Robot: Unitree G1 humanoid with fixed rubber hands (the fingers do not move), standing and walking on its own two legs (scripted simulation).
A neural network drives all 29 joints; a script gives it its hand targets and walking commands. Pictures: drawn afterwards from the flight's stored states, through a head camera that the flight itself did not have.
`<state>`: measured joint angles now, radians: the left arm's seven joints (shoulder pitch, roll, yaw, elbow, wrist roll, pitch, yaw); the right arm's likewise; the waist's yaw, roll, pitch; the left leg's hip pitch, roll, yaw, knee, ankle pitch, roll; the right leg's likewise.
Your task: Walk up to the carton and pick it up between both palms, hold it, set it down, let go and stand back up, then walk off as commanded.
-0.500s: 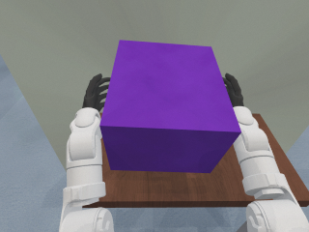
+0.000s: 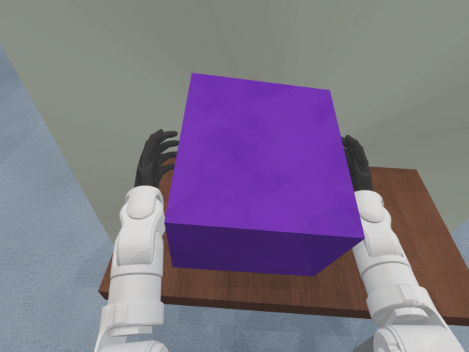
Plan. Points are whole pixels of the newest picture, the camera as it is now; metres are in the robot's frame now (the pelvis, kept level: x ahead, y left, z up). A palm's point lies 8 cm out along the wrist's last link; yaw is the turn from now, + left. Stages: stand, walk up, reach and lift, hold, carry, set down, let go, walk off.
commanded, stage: set down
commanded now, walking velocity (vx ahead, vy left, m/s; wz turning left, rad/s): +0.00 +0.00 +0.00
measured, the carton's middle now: (253, 176) +0.39 +0.00 +0.10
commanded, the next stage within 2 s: none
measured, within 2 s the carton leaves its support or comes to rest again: rests again in 1.92 s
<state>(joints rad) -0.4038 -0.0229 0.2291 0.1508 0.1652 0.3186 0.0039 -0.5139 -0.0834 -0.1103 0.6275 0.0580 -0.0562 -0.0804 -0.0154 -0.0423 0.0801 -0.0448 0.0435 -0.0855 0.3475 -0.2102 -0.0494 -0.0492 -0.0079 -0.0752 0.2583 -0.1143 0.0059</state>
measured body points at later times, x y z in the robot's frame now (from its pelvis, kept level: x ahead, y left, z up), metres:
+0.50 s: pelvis +0.01 +0.00 +0.00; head +0.01 +0.02 +0.45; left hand +0.37 +0.18 +0.11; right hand +0.40 -0.17 +0.10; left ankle +0.00 +0.15 -0.75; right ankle +0.02 -0.12 -0.75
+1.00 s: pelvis +0.00 -0.01 +0.00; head +0.03 -0.01 +0.45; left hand +0.38 +0.16 +0.07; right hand +0.42 -0.18 +0.08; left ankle -0.01 +0.15 -0.75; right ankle +0.02 -0.12 -0.75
